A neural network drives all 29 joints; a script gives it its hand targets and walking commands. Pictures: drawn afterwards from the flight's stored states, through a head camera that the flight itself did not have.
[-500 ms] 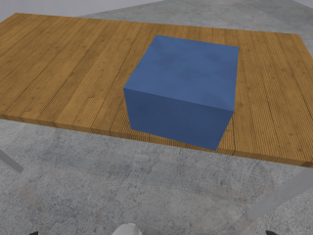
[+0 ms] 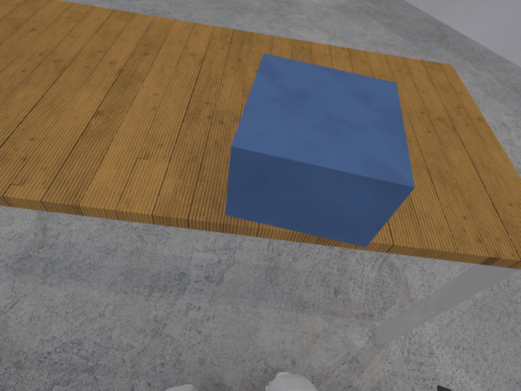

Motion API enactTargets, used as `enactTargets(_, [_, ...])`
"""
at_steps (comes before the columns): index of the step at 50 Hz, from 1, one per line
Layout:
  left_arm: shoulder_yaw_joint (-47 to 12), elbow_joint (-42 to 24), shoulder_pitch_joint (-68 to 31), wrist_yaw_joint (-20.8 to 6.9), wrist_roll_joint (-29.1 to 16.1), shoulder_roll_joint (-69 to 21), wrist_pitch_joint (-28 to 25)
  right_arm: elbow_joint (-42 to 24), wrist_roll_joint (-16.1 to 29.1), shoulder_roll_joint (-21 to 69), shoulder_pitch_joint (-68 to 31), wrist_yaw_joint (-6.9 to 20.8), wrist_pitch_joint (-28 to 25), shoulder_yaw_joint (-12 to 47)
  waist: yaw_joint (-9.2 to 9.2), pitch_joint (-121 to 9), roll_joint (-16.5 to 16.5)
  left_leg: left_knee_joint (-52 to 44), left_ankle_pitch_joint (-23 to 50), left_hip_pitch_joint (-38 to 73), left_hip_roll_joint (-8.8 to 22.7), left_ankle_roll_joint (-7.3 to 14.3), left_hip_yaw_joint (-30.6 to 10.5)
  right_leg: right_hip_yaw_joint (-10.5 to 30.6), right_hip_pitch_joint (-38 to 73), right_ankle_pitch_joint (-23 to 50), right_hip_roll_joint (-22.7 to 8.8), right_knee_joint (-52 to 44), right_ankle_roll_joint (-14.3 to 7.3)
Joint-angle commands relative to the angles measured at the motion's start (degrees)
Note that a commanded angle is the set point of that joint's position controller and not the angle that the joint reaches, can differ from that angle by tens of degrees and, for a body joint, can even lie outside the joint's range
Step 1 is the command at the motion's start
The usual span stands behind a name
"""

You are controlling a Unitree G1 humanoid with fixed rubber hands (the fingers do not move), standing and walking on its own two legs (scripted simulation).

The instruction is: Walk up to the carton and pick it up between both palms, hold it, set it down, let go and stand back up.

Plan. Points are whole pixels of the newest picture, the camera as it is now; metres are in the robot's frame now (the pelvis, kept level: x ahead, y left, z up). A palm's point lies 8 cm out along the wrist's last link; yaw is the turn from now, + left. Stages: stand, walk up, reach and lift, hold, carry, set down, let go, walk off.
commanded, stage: walk up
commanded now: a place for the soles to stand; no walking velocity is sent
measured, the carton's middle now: (313, 147) +0.52 -0.10 +0.07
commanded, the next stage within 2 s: reach and lift in 1.44 s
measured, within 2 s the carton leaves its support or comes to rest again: neither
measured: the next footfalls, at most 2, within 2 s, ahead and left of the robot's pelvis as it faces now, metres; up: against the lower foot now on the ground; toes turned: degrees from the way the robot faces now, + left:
right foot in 0.10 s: +0.09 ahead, -0.16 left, +0.00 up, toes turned +1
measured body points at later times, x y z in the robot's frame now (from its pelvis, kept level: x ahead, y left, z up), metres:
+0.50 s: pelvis +0.00 -0.03 +0.00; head +0.03 -0.03 +0.44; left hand +0.11 +0.28 -0.11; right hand +0.08 -0.35 -0.11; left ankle +0.04 +0.08 -0.71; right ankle +0.06 -0.16 -0.71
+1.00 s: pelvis +0.00 -0.04 +0.00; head +0.03 -0.03 +0.44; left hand +0.10 +0.28 -0.11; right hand +0.10 -0.36 -0.10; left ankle +0.04 +0.08 -0.71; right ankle +0.06 -0.16 -0.71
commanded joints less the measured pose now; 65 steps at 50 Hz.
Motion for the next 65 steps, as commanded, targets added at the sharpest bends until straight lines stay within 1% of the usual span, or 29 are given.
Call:
enactTargets(1, [3.8,-0.4,1.0,0.2,0.8,11.9,-0.6,-1.6,0.9,-16.2,-0.2,-0.9,-1.7,-4.9,-0.54,-11.0,15.9,-13.9,14.5,15.1,19.7,6.5,-21.5,0.4,-2.2,-0.6,-2.5,-8.4,-1.9])
enactTargets(3, [4.0,-0.1,2.6,0.1,1.0,11.5,-1.2,-2.0,0.9,-15.9,-2.7,-0.6,-1.3,-4.6,1.17,-11.7,15.2,-11.5,13.1,8.6,19.0,6.9,-18.2,-3.2,4.8,1.9,-2.5,-14.3,-2.6])
enactTargets(5, [4.4,1.5,5.1,0.4,1.5,12.1,-2.4,-2.6,1.4,-13.6,-6.2,-0.4,-0.2,-3.4,3.63,-12.6,13.0,-4.7,9.0,-1.8,15.1,3.9,-11.8,-3.2,17.1,12.2,-1.1,-22.8,-3.5])
enactTargets(6, [4.7,1.2,5.1,0.5,1.8,13.0,-2.8,-2.4,1.6,-11.7,-4.1,-0.3,0.2,-2.9,3.40,-13.4,7.8,0.0,4.7,-4.2,12.1,1.3,-8.4,3.2,19.2,12.9,-2.9,-26.5,-4.3])
enactTargets(7, [5.1,0.0,2.2,0.7,2.3,15.8,-3.2,-2.4,2.3,-10.0,-2.9,0.0,0.7,-2.4,2.15,-11.6,-2.0,5.6,-3.0,-8.0,5.8,-2.1,-3.6,18.1,16.2,11.7,-10.2,-31.3,-7.6])
enactTargets(8, [4.8,-1.2,-1.3,0.7,2.1,17.5,-3.1,-1.7,2.5,-11.1,-3.4,0.0,1.6,-2.8,1.21,-9.3,-1.3,8.3,-15.8,-7.0,1.2,-3.2,-4.4,29.3,9.4,2.8,-15.7,-35.2,-12.3])
enactTargets(10, [4.1,-1.9,-4.9,0.5,1.9,15.8,-2.8,-0.2,2.3,-12.1,-1.5,0.4,1.9,-3.4,-0.37,-6.8,1.5,5.5,-15.3,-1.1,1.9,-2.3,-6.2,24.7,3.5,-2.3,-13.9,-34.2,-13.5])
enactTargets(12, [3.3,-1.7,-6.3,0.4,1.7,13.4,-2.6,0.8,2.1,-11.2,-0.5,0.8,1.3,-3.0,-0.85,-7.3,-1.5,-3.2,-10.3,3.3,2.3,-1.2,-5.8,17.1,2.3,-0.2,-8.9,-31.0,-9.6])
enactTargets(17, [3.2,-1.4,-5.1,-0.5,1.0,11.7,-1.8,0.5,1.2,-17.1,-2.8,0.4,0.4,-4.1,0.01,-7.9,6.4,-18.0,-21.4,3.4,15.8,5.6,-21.9,2.3,-0.5,0.6,1.8,-14.5,-4.2])
enactTargets(19, [3.9,-0.5,-2.3,-0.5,1.2,12.0,-1.9,-0.1,0.8,-17.6,-5.6,0.2,0.2,-3.9,1.84,-6.5,8.1,-18.4,-19.6,-1.1,18.8,7.5,-22.9,-0.9,3.5,1.5,1.7,-10.4,-4.0])
enactTargets(21, [4.2,-0.2,0.1,-0.7,1.5,12.3,-2.4,-0.3,0.9,-16.4,-6.8,0.4,0.4,-3.4,3.10,-7.2,8.6,-14.9,-19.2,-4.2,15.6,5.1,-17.6,0.7,8.4,2.8,0.9,-16.1,-4.9])
enactTargets(24, [3.7,-1.4,-1.3,-0.4,1.9,13.8,-3.4,0.0,1.7,-12.0,-4.7,0.8,1.3,-2.6,0.90,-10.0,-0.2,0.3,-11.5,-2.7,3.8,-2.1,-5.3,22.1,8.2,2.7,-8.7,-31.2,-9.8])
enactTargets(25, [3.7,-1.5,-2.8,-0.2,1.8,14.5,-3.3,0.6,1.9,-11.7,-3.5,0.8,1.5,-2.5,0.22,-9.7,-0.1,0.1,-11.7,-1.9,2.7,-2.1,-6.1,24.4,7.3,3.6,-10.2,-31.5,-11.1])
enactTargets(28, [2.8,-1.8,-5.9,0.0,1.3,12.7,-2.9,1.5,1.8,-12.1,-1.9,0.9,0.8,-2.6,-1.03,-11.0,1.8,-7.5,-6.7,7.1,5.8,-0.7,-8.7,15.5,1.8,10.3,-6.6,-26.8,-8.0])
enactTargets(32, [2.6,-1.1,-3.1,0.0,0.5,11.2,-2.3,1.0,1.5,-16.3,-4.3,0.6,0.1,-3.5,0.77,-11.7,7.5,-13.6,1.6,8.4,17.4,6.1,-18.3,0.7,2.3,15.3,0.8,-13.2,-3.2])
enactTargets(35, [2.9,-1.1,-1.1,0.1,0.8,11.9,-2.9,0.1,1.7,-14.7,-6.4,0.5,0.5,-3.0,1.90,-14.5,7.0,-7.1,7.7,5.4,13.2,2.9,-10.5,4.1,9.0,21.9,-1.5,-17.8,-4.6])
enactTargets(37, [2.9,-1.6,-2.4,0.2,1.2,12.9,-3.2,0.0,2.1,-13.2,-6.4,0.6,1.2,-2.8,0.85,-15.2,3.5,-3.7,1.5,5.2,8.7,0.1,-7.2,12.0,8.4,22.4,-4.7,-22.1,-7.3])
enactTargets(39, [3.3,-2.6,-5.6,0.0,1.0,13.2,-2.1,0.5,2.8,-13.3,-5.2,0.2,1.3,-3.0,-0.20,-13.1,1.8,-3.1,1.0,8.0,7.2,-0.4,-6.3,12.8,3.2,27.4,-5.1,-21.7,-8.3])
enactTargets(41, [3.1,-2.7,-5.9,-0.1,1.0,12.4,-1.6,0.8,2.4,-14.3,-4.2,0.1,1.3,-3.4,-0.80,-12.5,4.1,-6.8,0.4,9.9,10.5,1.6,-10.1,9.5,0.2,24.4,-2.9,-18.0,-6.4])
enactTargets(43, [3.3,-2.5,-4.5,0.0,0.7,11.6,-1.0,0.6,2.1,-16.7,-4.2,0.1,1.0,-4.0,-0.18,-11.3,8.6,-12.3,3.5,7.6,18.7,7.2,-16.6,1.2,0.6,18.3,1.8,-8.7,-3.5])
enactTargets(45, [3.6,-2.2,-1.8,0.1,0.9,11.7,-0.8,-0.6,1.9,-17.1,-6.9,0.0,0.7,-4.4,1.59,-10.7,10.0,-11.9,9.6,5.6,22.1,9.3,-18.1,-1.5,2.1,8.4,1.1,-6.3,-3.0])
enactTargets(47, [3.9,-2.0,0.0,-0.1,1.2,11.6,-1.3,-1.3,1.7,-16.0,-9.2,0.1,0.9,-3.9,3.13,-11.2,10.9,-8.7,8.3,3.0,18.5,5.7,-12.9,0.4,7.0,11.3,-0.2,-13.7,-4.0])
enactTargets(50, [3.9,-3.0,-2.7,-0.3,1.6,13.8,-2.3,-1.3,2.7,-12.6,-7.5,0.4,2.1,-3.0,0.65,-11.9,0.2,1.6,-6.7,2.6,6.0,-1.3,-4.3,17.5,5.3,18.3,-6.6,-26.5,-9.5])
enactTargets(53, [4.1,-3.2,-5.9,0.0,1.7,15.0,-1.5,0.3,2.6,-11.8,-5.6,0.6,2.4,-3.2,-0.09,-8.1,-0.4,-0.1,-12.7,4.6,1.8,-1.4,-5.6,22.7,-0.6,8.6,-8.5,-30.8,-11.6])
enactTargets(56, [2.9,-3.2,-7.7,-0.3,1.3,11.5,-1.2,1.3,2.0,-14.3,-3.7,0.6,1.3,-3.8,-1.30,-8.4,3.1,-10.7,-11.5,10.1,9.5,1.1,-11.4,10.9,-5.3,8.1,-2.1,-23.5,-5.7])
enactTargets(58, [3.3,-2.8,-5.5,-0.3,1.0,11.1,-1.0,1.1,1.6,-18.0,-4.2,0.4,0.9,-4.5,-0.38,-8.6,10.1,-18.4,-10.0,6.7,20.3,7.5,-22.3,1.1,-3.3,7.8,3.3,-8.7,-3.4])
enactTargets(60, [4.0,-2.0,-1.1,-0.3,0.9,11.9,-0.7,-0.6,1.4,-18.0,-8.7,0.3,0.5,-4.5,2.35,-7.4,12.2,-17.1,-1.8,2.8,24.1,10.3,-22.3,-2.5,1.0,-1.1,1.8,-4.9,-2.8])
enactTargets(63, [4.3,-1.5,1.0,-0.8,1.5,11.9,-1.7,-1.4,1.5,-15.6,-9.6,0.4,0.9,-3.8,3.47,-10.0,10.8,-9.6,2.0,0.2,16.5,3.7,-12.0,0.6,9.4,10.3,0.6,-16.6,-4.4])
enactTargets(65, [4.0,-2.3,-1.5,-0.5,1.9,13.3,-2.2,-1.4,2.6,-12.7,-8.1,0.5,1.7,-3.2,1.31,-10.7,1.1,-0.1,-3.6,1.0,7.5,-0.8,-5.0,14.4,7.0,17.2,-4.7,-26.3,-7.6])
